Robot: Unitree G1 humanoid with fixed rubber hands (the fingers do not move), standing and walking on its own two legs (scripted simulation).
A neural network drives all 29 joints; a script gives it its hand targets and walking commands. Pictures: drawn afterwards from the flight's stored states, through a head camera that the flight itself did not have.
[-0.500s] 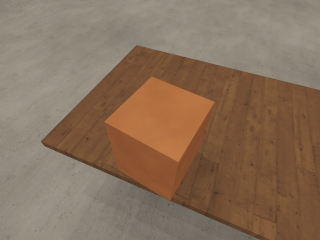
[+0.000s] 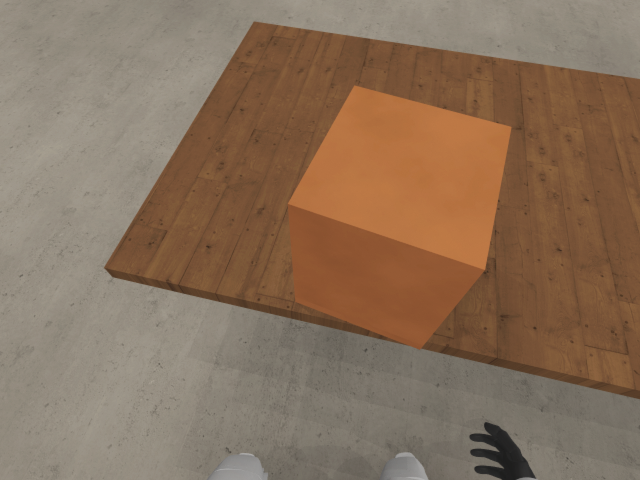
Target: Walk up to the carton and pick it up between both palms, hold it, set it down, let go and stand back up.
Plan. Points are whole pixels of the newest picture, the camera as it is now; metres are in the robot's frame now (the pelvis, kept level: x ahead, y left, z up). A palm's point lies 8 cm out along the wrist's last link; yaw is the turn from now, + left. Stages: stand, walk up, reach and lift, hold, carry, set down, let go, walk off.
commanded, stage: walk up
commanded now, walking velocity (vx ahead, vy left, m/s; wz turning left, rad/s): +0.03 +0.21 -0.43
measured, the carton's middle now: (389, 225) +0.43 -0.07 +0.02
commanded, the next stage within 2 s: none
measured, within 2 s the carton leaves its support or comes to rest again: neither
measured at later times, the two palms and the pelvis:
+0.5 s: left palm (161, 392) +0.21 +0.23 -0.09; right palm out of the picture -0.09 -0.22 -0.11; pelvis +0.00 +0.02 +0.02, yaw -11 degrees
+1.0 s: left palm out of the picture +0.07 +0.21 -0.10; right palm out of the picture +0.02 -0.28 -0.12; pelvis +0.00 -0.02 +0.03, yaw -12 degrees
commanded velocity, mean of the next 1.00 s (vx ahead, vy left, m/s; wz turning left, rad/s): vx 0.00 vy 0.05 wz -0.19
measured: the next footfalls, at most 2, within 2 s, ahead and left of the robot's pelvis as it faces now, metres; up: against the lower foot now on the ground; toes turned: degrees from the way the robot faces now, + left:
right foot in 0.56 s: +0.00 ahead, -0.14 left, +0.00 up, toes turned -10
left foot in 1.02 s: +0.05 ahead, +0.12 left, +0.00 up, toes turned -10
